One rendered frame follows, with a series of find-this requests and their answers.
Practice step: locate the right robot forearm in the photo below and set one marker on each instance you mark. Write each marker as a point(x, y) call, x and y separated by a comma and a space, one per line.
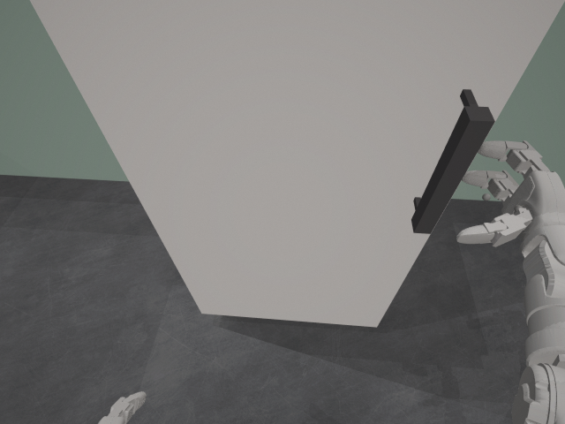
point(544, 295)

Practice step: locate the robot right hand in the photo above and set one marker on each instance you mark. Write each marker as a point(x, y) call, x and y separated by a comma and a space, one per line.
point(541, 194)

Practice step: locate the right robot upper arm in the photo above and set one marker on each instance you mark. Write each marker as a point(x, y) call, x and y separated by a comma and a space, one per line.
point(541, 396)

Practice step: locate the fridge door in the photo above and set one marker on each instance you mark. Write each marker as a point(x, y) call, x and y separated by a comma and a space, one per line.
point(277, 146)

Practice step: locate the robot left hand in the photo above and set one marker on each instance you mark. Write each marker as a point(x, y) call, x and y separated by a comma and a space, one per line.
point(122, 411)

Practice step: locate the handle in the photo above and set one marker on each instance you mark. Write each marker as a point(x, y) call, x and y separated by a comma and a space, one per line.
point(470, 131)

